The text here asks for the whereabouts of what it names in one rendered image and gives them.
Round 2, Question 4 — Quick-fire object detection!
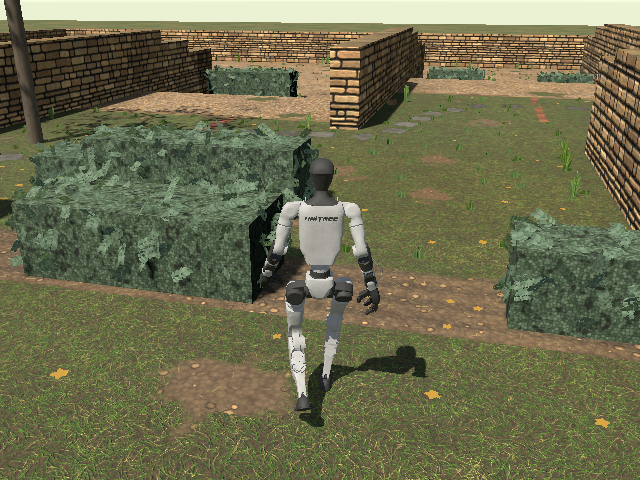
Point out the robot left upper arm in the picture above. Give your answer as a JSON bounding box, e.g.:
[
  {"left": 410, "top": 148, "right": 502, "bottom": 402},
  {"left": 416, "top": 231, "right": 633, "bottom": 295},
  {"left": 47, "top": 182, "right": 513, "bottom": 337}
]
[{"left": 272, "top": 201, "right": 301, "bottom": 256}]

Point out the humanoid robot head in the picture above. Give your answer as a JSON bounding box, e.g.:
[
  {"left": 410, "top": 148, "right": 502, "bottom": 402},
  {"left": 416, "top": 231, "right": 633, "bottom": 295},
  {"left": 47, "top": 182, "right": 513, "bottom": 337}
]
[{"left": 304, "top": 158, "right": 339, "bottom": 206}]

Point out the robot right forearm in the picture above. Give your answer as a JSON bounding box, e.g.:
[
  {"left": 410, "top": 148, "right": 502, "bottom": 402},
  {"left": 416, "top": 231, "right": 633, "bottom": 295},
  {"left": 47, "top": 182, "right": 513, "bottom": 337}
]
[{"left": 358, "top": 243, "right": 378, "bottom": 291}]

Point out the right robot hand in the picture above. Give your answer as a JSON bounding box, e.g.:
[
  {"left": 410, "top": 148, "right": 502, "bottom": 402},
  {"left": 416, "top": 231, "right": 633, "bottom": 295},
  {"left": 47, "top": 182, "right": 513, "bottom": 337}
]
[{"left": 357, "top": 287, "right": 380, "bottom": 315}]

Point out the robot left foot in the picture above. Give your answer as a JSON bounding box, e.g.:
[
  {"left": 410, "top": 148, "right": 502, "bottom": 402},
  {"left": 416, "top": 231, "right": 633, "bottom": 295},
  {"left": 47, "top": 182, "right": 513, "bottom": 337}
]
[{"left": 294, "top": 395, "right": 311, "bottom": 411}]

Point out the left robot hand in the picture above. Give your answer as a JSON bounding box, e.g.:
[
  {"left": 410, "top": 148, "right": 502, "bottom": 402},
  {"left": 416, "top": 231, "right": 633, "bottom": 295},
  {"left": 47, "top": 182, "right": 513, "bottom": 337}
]
[{"left": 260, "top": 273, "right": 283, "bottom": 293}]

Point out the robot left forearm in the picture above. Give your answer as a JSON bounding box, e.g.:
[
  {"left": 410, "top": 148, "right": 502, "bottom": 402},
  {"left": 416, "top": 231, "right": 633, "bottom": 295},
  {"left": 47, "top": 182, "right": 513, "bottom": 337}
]
[{"left": 262, "top": 240, "right": 282, "bottom": 277}]

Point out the robot right upper arm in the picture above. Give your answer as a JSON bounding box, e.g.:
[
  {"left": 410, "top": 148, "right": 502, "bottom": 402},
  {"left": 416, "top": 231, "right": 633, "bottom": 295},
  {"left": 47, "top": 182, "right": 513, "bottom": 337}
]
[{"left": 342, "top": 202, "right": 368, "bottom": 258}]

